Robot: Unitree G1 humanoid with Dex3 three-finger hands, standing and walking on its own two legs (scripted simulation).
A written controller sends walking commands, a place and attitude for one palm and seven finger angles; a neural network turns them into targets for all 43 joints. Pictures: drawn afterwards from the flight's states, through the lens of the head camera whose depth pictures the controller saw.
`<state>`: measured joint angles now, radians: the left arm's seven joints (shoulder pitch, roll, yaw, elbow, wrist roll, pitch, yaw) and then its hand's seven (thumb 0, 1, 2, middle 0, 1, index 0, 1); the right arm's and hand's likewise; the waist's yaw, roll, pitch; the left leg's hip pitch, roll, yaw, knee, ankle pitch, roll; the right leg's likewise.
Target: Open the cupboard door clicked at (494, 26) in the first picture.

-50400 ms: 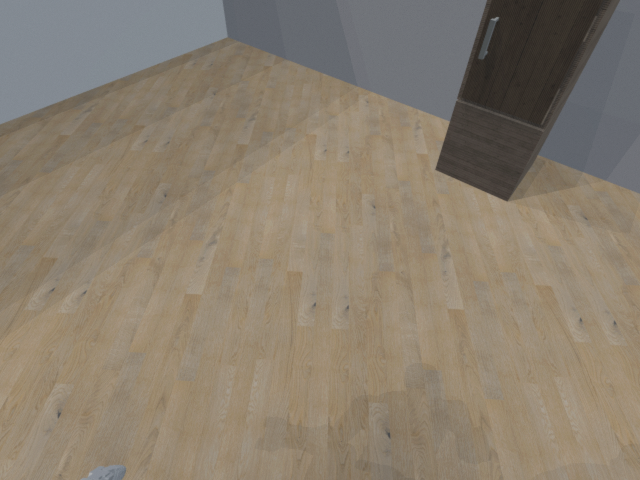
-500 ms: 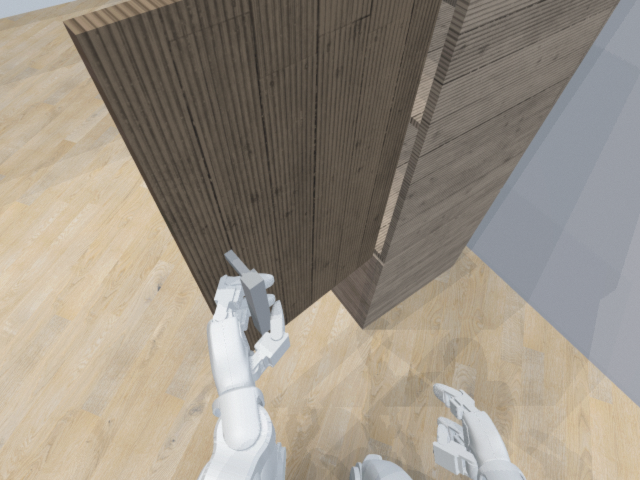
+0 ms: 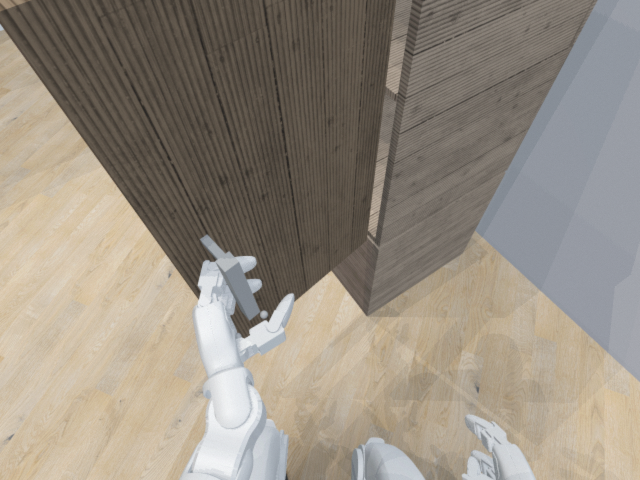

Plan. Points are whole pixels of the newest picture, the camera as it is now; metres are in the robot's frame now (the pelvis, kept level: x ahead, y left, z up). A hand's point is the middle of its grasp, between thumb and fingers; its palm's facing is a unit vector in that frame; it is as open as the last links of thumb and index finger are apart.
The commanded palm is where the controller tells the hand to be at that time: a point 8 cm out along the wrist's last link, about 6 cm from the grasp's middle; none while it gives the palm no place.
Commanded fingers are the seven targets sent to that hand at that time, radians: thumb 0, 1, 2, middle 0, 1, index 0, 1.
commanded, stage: open thumb and fingers to let go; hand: left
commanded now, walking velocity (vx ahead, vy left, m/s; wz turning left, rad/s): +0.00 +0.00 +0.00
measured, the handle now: (231, 279) +0.36 +0.12 +0.03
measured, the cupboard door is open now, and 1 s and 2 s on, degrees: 100 100 100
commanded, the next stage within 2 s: slide the hand sideways off the handle in 0.48 s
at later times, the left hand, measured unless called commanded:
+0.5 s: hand (262, 313) +0.32 +0.08 +0.02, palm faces +0.29 -0.96 -0.01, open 14.9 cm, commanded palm +0.28 +0.13 +0.02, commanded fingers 0.00 -0.50 0.30 -0.15 -0.30 -0.15 -0.30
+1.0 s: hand (243, 354) +0.27 +0.10 +0.02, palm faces -0.14 -0.99 +0.04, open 16.3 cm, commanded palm +0.24 +0.16 +0.02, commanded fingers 0.00 -0.50 0.30 -0.15 -0.30 -0.15 -0.30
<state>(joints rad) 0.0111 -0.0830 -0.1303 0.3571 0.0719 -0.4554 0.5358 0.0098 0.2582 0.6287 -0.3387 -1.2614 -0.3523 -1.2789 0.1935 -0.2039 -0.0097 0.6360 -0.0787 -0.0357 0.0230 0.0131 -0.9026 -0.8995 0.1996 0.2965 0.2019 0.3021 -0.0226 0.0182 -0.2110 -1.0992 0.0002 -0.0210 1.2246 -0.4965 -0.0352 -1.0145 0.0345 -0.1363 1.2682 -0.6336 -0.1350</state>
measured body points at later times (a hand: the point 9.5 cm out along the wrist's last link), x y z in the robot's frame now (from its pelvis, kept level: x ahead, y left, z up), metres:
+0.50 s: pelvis -0.01 +0.02 +0.00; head +0.08 +0.01 +0.44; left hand +0.30 +0.13 +0.02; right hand +0.16 -0.20 -0.12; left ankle +0.05 +0.15 -0.62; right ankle -0.01 -0.03 -0.62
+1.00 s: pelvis -0.01 +0.07 -0.01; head +0.08 +0.07 +0.43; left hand +0.27 +0.15 +0.02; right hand +0.15 -0.17 -0.11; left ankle +0.05 +0.15 -0.62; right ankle -0.01 -0.03 -0.62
